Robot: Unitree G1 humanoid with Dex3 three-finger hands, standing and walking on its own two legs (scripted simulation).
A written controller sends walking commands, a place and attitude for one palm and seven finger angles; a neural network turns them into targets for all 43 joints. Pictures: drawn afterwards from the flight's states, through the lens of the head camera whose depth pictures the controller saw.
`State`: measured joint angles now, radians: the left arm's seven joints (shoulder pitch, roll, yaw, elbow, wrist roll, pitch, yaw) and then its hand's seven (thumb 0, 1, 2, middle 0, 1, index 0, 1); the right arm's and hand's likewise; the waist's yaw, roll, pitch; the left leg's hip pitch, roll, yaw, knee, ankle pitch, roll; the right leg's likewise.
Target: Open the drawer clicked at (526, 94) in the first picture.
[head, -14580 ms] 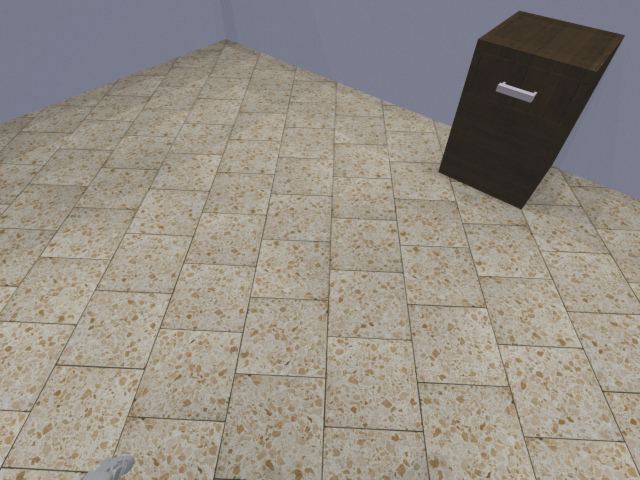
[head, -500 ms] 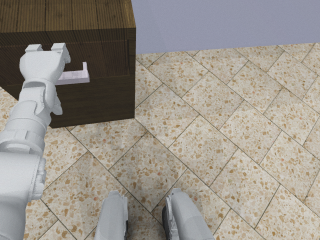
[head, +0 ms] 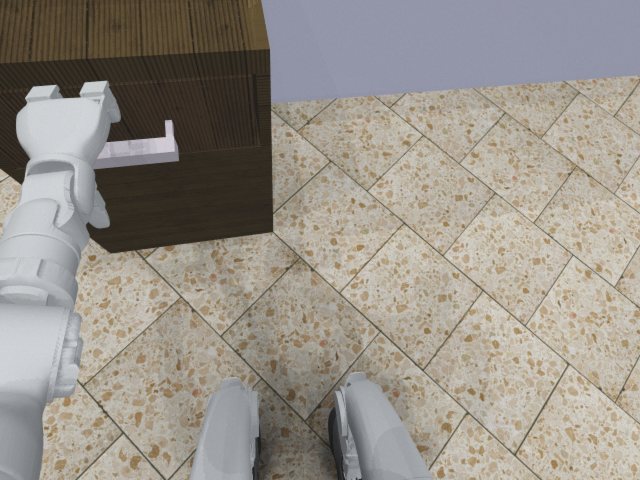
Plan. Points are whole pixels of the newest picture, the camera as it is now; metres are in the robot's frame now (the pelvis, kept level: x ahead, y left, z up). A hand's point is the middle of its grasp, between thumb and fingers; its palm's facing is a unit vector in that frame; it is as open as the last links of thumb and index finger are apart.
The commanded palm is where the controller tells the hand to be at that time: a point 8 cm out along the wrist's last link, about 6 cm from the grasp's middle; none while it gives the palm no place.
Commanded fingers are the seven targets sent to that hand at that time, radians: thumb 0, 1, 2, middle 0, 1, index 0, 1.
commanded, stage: move the hooked fingers above the handle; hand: left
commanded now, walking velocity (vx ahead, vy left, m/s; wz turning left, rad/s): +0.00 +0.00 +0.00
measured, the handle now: (126, 141) +0.59 +0.25 -0.10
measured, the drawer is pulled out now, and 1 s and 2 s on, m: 0.00 0.00 0.00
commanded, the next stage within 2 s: lower the fingers behind the handle in 1.58 s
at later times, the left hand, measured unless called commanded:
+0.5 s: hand (92, 157) +0.52 +0.26 -0.04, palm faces -0.10 -0.04 -0.99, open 13.8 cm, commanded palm +0.53 +0.22 +0.01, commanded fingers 0.00 -0.50 0.30 -0.30 -1.20 -0.30 -1.20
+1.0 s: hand (88, 164) +0.51 +0.27 -0.04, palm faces -0.10 -0.02 -1.00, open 13.8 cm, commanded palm +0.53 +0.22 +0.01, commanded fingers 0.00 -0.50 0.30 -0.30 -1.20 -0.30 -1.20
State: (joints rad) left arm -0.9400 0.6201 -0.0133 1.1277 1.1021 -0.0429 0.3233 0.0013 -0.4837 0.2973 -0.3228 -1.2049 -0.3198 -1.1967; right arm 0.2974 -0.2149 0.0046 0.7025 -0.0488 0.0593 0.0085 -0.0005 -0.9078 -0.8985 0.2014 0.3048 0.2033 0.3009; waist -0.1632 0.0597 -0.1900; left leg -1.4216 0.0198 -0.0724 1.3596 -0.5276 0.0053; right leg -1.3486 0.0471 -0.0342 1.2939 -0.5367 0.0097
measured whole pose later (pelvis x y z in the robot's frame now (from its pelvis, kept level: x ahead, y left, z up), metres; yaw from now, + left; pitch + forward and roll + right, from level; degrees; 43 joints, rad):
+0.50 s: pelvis +0.00 +0.01 +0.00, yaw +0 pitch +34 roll -6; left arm -0.94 0.60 -0.01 1.07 1.10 -0.03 0.33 0.00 -0.48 0.30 -0.32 -1.21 -0.32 -1.20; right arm 0.29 -0.20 0.00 0.71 -0.05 0.07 0.02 0.00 -0.91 -0.90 0.20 0.30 0.20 0.30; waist -0.16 0.06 -0.18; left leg -1.44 0.01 -0.07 1.37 -0.53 0.01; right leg -1.36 0.04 -0.04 1.30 -0.54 0.02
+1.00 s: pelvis +0.00 +0.00 -0.01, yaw +0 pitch +34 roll -5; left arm -0.91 0.61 0.01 1.06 1.10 -0.05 0.35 0.00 -0.48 0.30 -0.32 -1.21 -0.32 -1.20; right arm 0.30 -0.22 -0.01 0.71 -0.05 0.07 0.01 0.00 -0.91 -0.90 0.20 0.30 0.20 0.30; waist -0.15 0.06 -0.18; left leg -1.46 0.02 -0.07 1.38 -0.53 0.01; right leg -1.38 0.05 -0.03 1.32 -0.54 0.02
